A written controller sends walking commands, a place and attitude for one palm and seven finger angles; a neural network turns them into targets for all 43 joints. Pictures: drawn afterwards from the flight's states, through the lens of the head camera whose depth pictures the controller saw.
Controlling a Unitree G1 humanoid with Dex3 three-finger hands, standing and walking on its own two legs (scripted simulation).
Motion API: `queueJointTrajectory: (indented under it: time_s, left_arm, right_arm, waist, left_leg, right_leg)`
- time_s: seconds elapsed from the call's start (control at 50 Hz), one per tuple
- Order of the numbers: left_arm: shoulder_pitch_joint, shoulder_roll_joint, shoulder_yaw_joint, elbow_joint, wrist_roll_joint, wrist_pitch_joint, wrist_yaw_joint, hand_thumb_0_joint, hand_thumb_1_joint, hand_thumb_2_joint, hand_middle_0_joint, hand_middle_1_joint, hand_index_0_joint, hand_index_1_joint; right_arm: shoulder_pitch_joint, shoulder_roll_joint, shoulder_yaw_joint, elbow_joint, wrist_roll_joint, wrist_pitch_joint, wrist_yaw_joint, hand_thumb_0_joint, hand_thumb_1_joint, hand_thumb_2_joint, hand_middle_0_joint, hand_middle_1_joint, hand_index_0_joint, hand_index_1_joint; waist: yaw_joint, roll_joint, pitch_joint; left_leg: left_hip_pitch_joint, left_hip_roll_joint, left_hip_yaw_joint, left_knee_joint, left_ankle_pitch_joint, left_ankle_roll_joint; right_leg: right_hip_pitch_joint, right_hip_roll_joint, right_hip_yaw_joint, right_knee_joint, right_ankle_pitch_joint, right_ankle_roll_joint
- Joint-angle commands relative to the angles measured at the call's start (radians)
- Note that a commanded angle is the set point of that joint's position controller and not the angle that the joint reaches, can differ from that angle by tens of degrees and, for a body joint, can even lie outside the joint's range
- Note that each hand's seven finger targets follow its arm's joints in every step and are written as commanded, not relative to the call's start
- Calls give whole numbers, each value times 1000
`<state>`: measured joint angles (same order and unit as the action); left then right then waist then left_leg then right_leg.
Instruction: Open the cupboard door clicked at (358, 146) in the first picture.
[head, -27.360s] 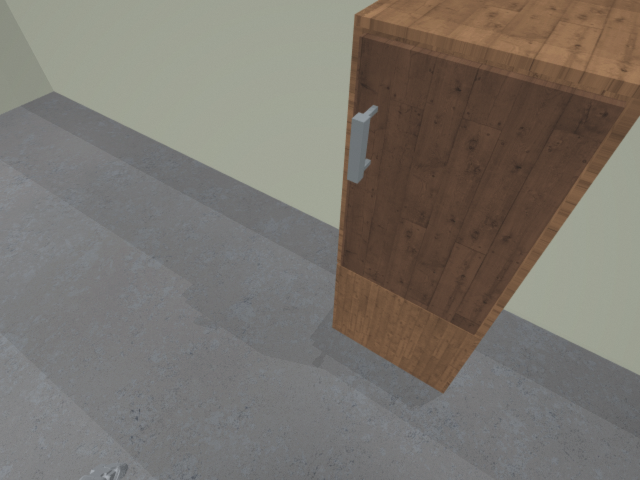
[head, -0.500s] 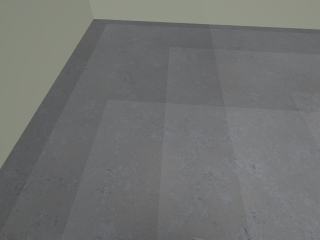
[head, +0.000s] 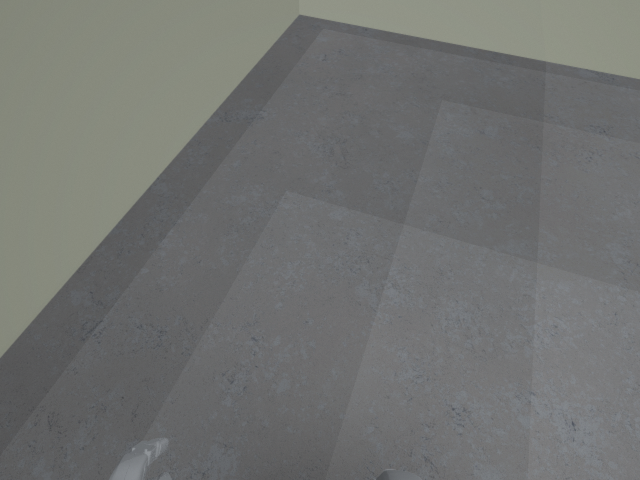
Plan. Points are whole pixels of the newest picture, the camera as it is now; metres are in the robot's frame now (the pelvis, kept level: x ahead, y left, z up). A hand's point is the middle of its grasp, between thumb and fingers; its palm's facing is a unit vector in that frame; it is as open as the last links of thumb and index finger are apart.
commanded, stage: turn to face it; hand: left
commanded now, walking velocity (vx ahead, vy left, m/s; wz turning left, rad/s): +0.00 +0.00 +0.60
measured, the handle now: out of the picture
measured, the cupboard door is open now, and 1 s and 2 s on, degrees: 50 50 50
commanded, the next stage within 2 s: none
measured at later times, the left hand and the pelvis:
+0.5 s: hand out of the picture +0.00 +0.19 -0.18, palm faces +0.37 -0.89 -0.24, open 7.4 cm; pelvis +0.03 -0.03 -0.01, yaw +20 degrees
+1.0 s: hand out of the picture +0.02 +0.14 -0.17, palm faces +0.60 -0.77 -0.21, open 7.4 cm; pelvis +0.07 -0.06 +0.00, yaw +39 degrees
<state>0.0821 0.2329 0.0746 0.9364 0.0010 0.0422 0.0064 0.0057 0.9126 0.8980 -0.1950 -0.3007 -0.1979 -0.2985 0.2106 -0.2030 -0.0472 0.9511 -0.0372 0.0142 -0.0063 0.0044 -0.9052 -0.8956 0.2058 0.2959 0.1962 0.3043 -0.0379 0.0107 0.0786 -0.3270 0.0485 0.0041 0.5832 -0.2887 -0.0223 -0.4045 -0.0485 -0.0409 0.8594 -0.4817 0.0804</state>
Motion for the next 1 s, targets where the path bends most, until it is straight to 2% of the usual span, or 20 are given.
queueJointTrajectory:
  time_s: [0.0,0.04,0.08,0.14,0.26,0.34,0.36,0.38,0.4,0.5,0.6,0.66,0.68,0.7,0.72,0.8,0.88,0.94,0.96,0.98]
  left_arm:
    - [162,88,18,-61,9,-39,5,0,900,900,-200,-300,-200,-300]
    - [208,253,45,-73,30,-50,19,0,900,900,-200,-300,-200,-300]
    - [140,185,26,-96,24,-53,29,0,900,900,-200,-300,-200,-300]
    - [101,131,9,-110,26,-55,29,0,900,900,-200,-300,-200,-300]
    - [202,190,25,-72,27,-61,26,0,900,900,-200,-300,-200,-300]
    - [162,197,32,-80,15,-58,17,0,900,900,-200,-300,-200,-300]
    - [154,164,29,-103,8,-53,11,0,900,900,-200,-300,-200,-300]
    - [116,99,5,-150,4,-46,7,0,900,900,-200,-300,-200,-300]
    - [68,136,6,-176,18,-29,14,0,900,900,-200,-300,-200,-300]
    - [102,110,16,-114,16,-8,1,0,900,900,-200,-300,-200,-300]
    - [85,92,11,-129,13,-15,0,0,900,900,-200,-300,-200,-300]
    - [167,103,16,-118,11,-28,3,0,900,900,-200,-300,-200,-300]
    - [209,142,26,-111,16,-38,10,0,900,900,-200,-300,-200,-300]
    - [237,239,47,-109,32,-49,21,0,900,900,-200,-300,-200,-300]
    - [214,278,44,-125,29,-44,23,0,900,900,-200,-300,-200,-300]
    - [90,154,15,-147,26,-47,31,0,900,900,-200,-300,-200,-300]
    - [159,201,30,-118,30,-49,26,0,900,900,-200,-300,-200,-300]
    - [151,207,36,-107,18,-45,17,0,900,900,-200,-300,-200,-300]
    - [136,185,35,-123,10,-40,13,0,900,900,-200,-300,-200,-300]
    - [127,109,17,-167,3,-33,6,0,900,900,-200,-300,-200,-300]
  right_arm:
    - [-61,-218,-66,-90,16,10,-7,0,-900,-900,200,300,200,300]
    - [-90,-122,-54,-143,26,17,12,0,-900,-900,200,300,200,300]
    - [-115,-126,-58,-127,20,30,16,0,-900,-900,200,300,200,300]
    - [-103,-96,-41,-110,23,37,30,0,-900,-900,200,300,200,300]
    - [-176,-75,-20,-138,30,28,40,0,-900,-900,200,300,200,300]
    - [-67,-134,-32,-123,23,17,33,0,-900,-900,200,300,200,300]
    - [4,-222,-55,-112,12,9,30,0,-900,-900,200,300,200,300]
    - [71,-334,-82,-109,11,12,22,0,-900,-900,200,300,200,300]
    - [103,-346,-81,-94,16,20,16,0,-900,-900,200,300,200,300]
    - [-85,-248,-57,-137,14,5,-4,0,-900,-900,200,300,200,300]
    - [-71,-254,-70,-129,8,12,2,0,-900,-900,200,300,200,300]
    - [-114,-245,-76,-142,15,21,4,0,-900,-900,200,300,200,300]
    - [-124,-207,-72,-153,23,22,6,0,-900,-900,200,300,200,300]
    - [-115,-132,-61,-175,31,22,13,0,-900,-900,200,300,200,300]
    - [-135,-146,-63,-191,25,24,21,0,-900,-900,200,300,200,300]
    - [-104,-118,-49,-138,24,35,31,0,-900,-900,200,300,200,300]
    - [-141,-76,-29,-137,31,25,42,0,-900,-900,200,300,200,300]
    - [-62,-112,-36,-121,27,17,39,0,-900,-900,200,300,200,300]
    - [5,-170,-52,-107,22,9,37,0,-900,-900,200,300,200,300]
    - [78,-290,-81,-104,11,3,29,0,-900,-900,200,300,200,300]
  waist:
    - [79,89,-156]
    - [110,-371,-128]
    - [66,-291,-76]
    - [32,-239,-95]
    - [78,-214,-137]
    - [1,-153,-187]
    - [-38,49,-236]
    - [-77,334,-237]
    - [-77,154,-220]
    - [27,165,-115]
    - [18,158,-119]
    - [62,157,-136]
    - [88,52,-144]
    - [101,-266,-138]
    - [110,-304,-118]
    - [33,-284,-109]
    - [75,-217,-119]
    - [32,-170,-148]
    - [-8,-48,-194]
    - [-43,272,-211]
  left_leg:
    - [-26,121,-177,-66,304,86]
    - [-266,-86,25,390,-360,-28]
    - [-287,-18,-38,651,-286,-23]
    - [-231,-3,18,527,-208,-45]
    - [-121,-40,117,167,-157,-34]
    - [150,-40,123,-112,81,4]
    - [354,129,-76,-153,349,80]
    - [436,406,-424,-191,778,261]
    - [376,438,-405,-179,660,310]
    - [136,193,-211,-222,367,176]
    - [72,168,-262,-215,247,170]
    - [-25,123,-265,-133,232,130]
    - [-118,62,-231,-41,125,83]
    - [-302,-88,-65,194,-162,-2]
    - [-267,-85,-32,449,-344,-16]
    - [-233,-8,0,547,-229,-40]
    - [-115,-44,103,196,-188,-40]
    - [62,-58,111,-72,16,-19]
    - [231,24,12,-144,229,19]
    - [367,312,-380,-174,604,175]
  right_leg:
    - [273,14,-24,-398,271,-17]
    - [327,-444,411,-623,394,-206]
    - [229,-379,320,-561,477,-240]
    - [284,-275,55,-478,761,-193]
    - [415,-303,-15,-393,967,-184]
    - [287,-289,-104,-206,871,-106]
    - [67,-217,-154,-14,551,-42]
    - [-186,-77,-131,231,-187,24]
    - [-219,-78,-3,326,-192,12]
    - [-122,-48,32,252,48,13]
    - [18,7,0,-37,41,-1]
    - [211,40,-20,-281,174,-11]
    - [323,-30,51,-450,210,-29]
    - [408,-304,357,-591,207,-124]
    - [273,-467,422,-630,256,-227]
    - [272,-288,90,-476,658,-203]
    - [343,-290,14,-390,807,-174]
    - [283,-273,-52,-261,728,-106]
    - [145,-243,-98,-117,584,-54]
    - [-138,-95,-136,114,-24,29]
